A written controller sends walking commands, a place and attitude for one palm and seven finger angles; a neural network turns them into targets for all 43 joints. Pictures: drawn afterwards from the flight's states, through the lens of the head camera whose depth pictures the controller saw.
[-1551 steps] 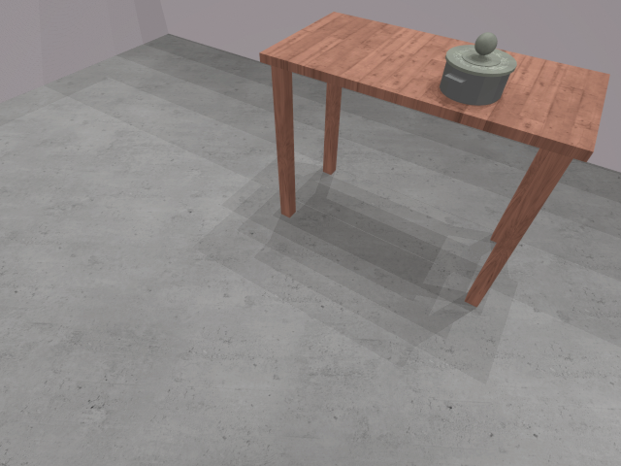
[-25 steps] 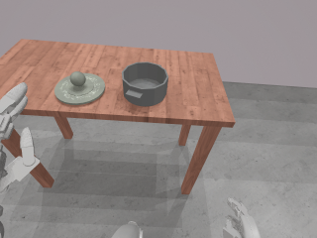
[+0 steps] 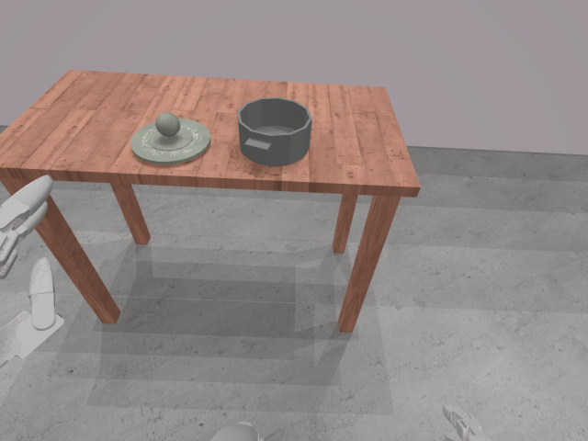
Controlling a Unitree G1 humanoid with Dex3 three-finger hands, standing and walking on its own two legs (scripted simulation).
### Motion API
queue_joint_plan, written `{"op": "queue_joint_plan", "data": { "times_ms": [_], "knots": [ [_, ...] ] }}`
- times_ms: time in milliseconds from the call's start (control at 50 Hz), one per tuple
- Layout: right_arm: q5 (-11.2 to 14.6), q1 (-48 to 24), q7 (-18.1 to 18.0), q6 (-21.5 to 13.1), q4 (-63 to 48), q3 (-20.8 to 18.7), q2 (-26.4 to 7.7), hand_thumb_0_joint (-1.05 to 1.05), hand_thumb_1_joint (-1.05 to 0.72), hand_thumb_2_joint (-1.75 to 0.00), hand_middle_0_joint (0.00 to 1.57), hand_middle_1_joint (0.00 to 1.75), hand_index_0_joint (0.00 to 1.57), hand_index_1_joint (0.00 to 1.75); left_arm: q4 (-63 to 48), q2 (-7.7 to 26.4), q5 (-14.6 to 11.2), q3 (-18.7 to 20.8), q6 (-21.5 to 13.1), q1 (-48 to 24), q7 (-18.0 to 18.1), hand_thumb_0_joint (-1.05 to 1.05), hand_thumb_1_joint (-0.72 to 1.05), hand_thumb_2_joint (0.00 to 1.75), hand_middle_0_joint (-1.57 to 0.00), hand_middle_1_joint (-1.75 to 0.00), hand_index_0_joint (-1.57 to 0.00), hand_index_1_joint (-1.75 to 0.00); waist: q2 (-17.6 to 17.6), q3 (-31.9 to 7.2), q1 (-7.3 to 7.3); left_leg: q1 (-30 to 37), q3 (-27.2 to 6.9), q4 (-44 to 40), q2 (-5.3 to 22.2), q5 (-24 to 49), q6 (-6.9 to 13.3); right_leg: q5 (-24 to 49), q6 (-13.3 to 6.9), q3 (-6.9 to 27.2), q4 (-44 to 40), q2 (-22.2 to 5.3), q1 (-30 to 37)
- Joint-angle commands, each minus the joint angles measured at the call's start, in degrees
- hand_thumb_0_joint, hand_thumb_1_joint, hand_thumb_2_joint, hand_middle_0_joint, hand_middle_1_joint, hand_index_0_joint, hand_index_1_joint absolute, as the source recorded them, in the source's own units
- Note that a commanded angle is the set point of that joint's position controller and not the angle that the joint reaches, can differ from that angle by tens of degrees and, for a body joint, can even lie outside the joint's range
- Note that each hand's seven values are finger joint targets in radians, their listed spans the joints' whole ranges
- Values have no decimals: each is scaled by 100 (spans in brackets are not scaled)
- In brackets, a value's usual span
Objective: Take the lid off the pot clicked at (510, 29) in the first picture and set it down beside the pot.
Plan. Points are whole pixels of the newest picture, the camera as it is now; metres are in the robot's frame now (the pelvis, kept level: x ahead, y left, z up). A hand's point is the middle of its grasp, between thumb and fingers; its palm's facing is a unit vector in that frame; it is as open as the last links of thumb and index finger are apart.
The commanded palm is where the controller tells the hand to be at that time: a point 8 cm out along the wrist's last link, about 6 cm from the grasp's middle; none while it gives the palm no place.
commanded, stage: stop stepping back and stand still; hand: left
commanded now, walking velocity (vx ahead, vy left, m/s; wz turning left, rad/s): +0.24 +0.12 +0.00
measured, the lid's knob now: (168, 124) +0.74 +0.34 +0.03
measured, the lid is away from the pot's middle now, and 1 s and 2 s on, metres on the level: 0.24 0.24 0.24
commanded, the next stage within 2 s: let the arm hang, fingers relaxed in 0.42 s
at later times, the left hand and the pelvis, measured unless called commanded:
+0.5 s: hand (0, 342) +0.15 +0.27 +0.18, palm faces +0.44 -0.80 -0.42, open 7.4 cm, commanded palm none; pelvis -0.02 +0.02 +0.00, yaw +3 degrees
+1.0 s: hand out of the picture +0.02 +0.22 -0.18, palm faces +0.14 -0.97 -0.21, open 7.1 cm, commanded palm none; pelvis +0.02 +0.02 +0.00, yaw +7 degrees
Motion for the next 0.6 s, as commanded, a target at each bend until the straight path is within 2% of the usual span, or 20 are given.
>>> {"op": "queue_joint_plan", "data": {
  "times_ms": [0, 60, 100, 120, 160, 200, 240, 280, 300, 320, 340, 380, 440, 460, 480, 500, 520, 540, 560, 580],
  "knots": [
    [29, -931, -231, -266, -953, -230, -730, 0, -90, -90, 20, 30, 20, 30, 780, 405, 4, 229, -134, -1396, 129, 0, 90, 90, -20, -30, -20, -30, -542, 666, -335, 877, -5, 108, 350, -380, 125, -2328, -421, 1492, -1885, -1685, -2090],
    [35, -1131, -296, -475, -1008, -169, -635, 0, -90, -90, 20, 30, 20, 30, 533, 370, 102, 128, -231, -1533, 180, 0, 90, 90, -20, -30, -20, -30, -785, 551, -171, 1233, 377, -1843, 273, -822, 310, -2379, -415, 1712, -1791, -1663, -1183],
    [-14, -917, -280, -607, -1043, -149, -663, 0, -90, -90, 20, 30, 20, 30, 10, 348, 115, 127, -276, -1343, 233, 0, 90, 90, -20, -30, -20, -30, -353, 267, -196, 1809, 424, -3085, 239, -647, 420, -1809, -241, 1322, -1167, -1179, -764],
    [-16, -862, -259, -686, -1130, -152, -701, 0, -90, -90, 20, 30, 20, 30, -404, 461, 91, 238, -342, -1150, 277, 0, 90, 90, -20, -30, -20, -30, 154, -17, -151, 2023, 140, -3516, 447, -328, 518, -1079, -92, 959, -555, -785, -437],
    [43, -871, -191, -694, -1348, -189, -897, 0, -90, -90, 20, 30, 20, 30, -1018, 670, 15, 445, -388, -834, 322, 0, 90, 90, -20, -30, -20, -30, 1162, -442, -79, 2453, -1133, -3757, 1364, 535, 767, -90, 277, 43, 988, -44, -653],
    [19, -969, -145, -738, -1230, -86, -691, 0, -90, -90, 20, 30, 20, 30, -998, 560, 59, 414, -231, -624, 325, 0, 90, 90, -20, -30, -20, -30, 2023, 372, -125, 1295, -1613, -4413, 1626, -1128, 992, -945, 297, 111, 1234, -59, -833],
    [24, -907, -102, -782, -1138, -103, -745, 0, -90, -90, 20, 30, 20, 30, -872, 626, 103, 551, -191, -611, 357, 0, 90, 90, -20, -30, -20, -30, 1576, 395, -41, 933, -991, -3776, 1394, -690, 793, -472, 245, 95, 420, -15, -113],
    [27, -981, -128, -749, -1102, -144, -758, 0, -90, -90, 20, 30, 20, 30, -596, 615, 81, 556, -189, -847, 340, 0, 90, 90, -20, -30, -20, -30, 378, 315, -50, 523, -352, -2752, 850, -771, 504, -430, 139, 565, -513, -160, 534],
    [27, -883, -139, -712, -1078, -221, -755, 0, -90, -90, 20, 30, 20, 30, -261, 634, 81, 627, -215, -761, 346, 0, 90, 90, -20, -30, -20, -30, -502, 184, -87, 295, 121, -1711, 284, -1016, 307, -1263, -163, 1803, -1086, -701, 455],
    [26, -799, -116, -650, -1047, -286, -707, 0, -90, -90, 20, 30, 20, 30, -242, 687, 74, 637, -259, -852, 351, 0, 90, 90, -20, -30, -20, -30, -1303, 43, -130, 145, 268, -555, 19, -991, 200, -1861, -532, 3179, -1802, -1576, 295],
    [-11, -751, -82, -585, -954, -320, -730, 0, -90, -90, 20, 30, 20, 30, -137, 634, 59, 640, -322, -908, 339, 0, 90, 90, -20, -30, -20, -30, -1100, 52, -120, 23, 49, 234, 136, -929, 188, -1380, -815, 3383, -1908, -1927, 260],
    [-26, -832, -55, -468, -944, -198, -631, 0, -90, -90, 20, 30, 20, 30, -22, 449, 50, 473, -313, -1063, 257, 0, 90, 90, -20, -30, -20, -30, -433, 172, -177, 67, -177, -73, 401, -1021, 205, -377, -937, 2865, -1581, -1987, 162],
    [-48, -900, -124, -402, -956, -64, -526, 0, -90, -90, 20, 30, 20, 30, -62, 320, 67, 370, -317, -1086, 279, 0, 90, 90, -20, -30, -20, -30, -683, -42, -254, 1814, 397, -2359, 266, -179, 274, -511, -455, 1331, -1061, -1346, -468],
    [-68, -1042, -176, -460, -1017, -79, -586, 0, -90, -90, 20, 30, 20, 30, -215, 271, 63, 304, -350, -1075, 284, 0, 90, 90, -20, -30, -20, -30, -93, 30, -241, 2344, 279, -3015, 306, 3, 295, -610, -244, 970, -679, -1046, -757],
    [-102, -1091, -186, -497, -1073, -114, -698, 0, -90, -90, 20, 30, 20, 30, -442, 249, 23, 264, -391, -1055, 278, 0, 90, 90, -20, -30, -20, -30, 682, 116, -167, 2467, -606, -3533, 870, -276, 492, -650, 7, 654, -51, -552, -1029],
    [-178, -326, 355, -575, 424, -523, -1504, 0, -90, -90, 20, 30, 20, 30, 4523, -1174, 733, -1756, 596, -1443, -410, 0, 90, 90, -20, -30, -20, -30, 1317, 342, -678, 1665, -1982, -3052, 1548, 1127, 866, -170, 235, -27, 2035, -337, -2198],
    [-232, -146, 337, -138, 187, -568, -1418, 0, -90, -90, 20, 30, 20, 30, 4588, -1062, 627, -1615, 1063, -1533, -486, 0, 90, 90, -20, -30, -20, -30, 913, 111, -592, 1433, -2628, -3365, 1939, 1313, 1320, -1583, 223, 551, 2960, -131, -2171],
    [-297, -130, 273, -27, 100, -528, -1338, 0, -90, -90, 20, 30, 20, 30, 4663, -1122, 606, -1658, 1177, -1776, -519, 0, 90, 90, -20, -30, -20, -30, 547, -120, -565, 1190, -2959, -3463, 2034, 776, 1465, -1791, 230, 805, 3529, -161, -2294],
    [-393, -105, 254, -39, -33, -498, -1273, 0, -90, -90, 20, 30, 20, 30, 4878, -1134, 606, -1745, 1141, -2157, -530, 0, 90, 90, -20, -30, -20, -30, 25, -227, -503, 1412, -3177, -3340, 2018, 1452, 1543, -1667, 242, 1023, 3667, -230, -2441],
    [-415, -153, 220, 2, 22, -481, -1294, 0, -90, -90, 20, 30, 20, 30, 5244, -1070, 569, -1754, 1100, -2376, -546, 0, 90, 90, -20, -30, -20, -30, -193, -312, -416, 1737, -2727, -3206, 1926, 2121, 1496, -1696, 253, 985, 3412, -282, -2469]
  ]
}}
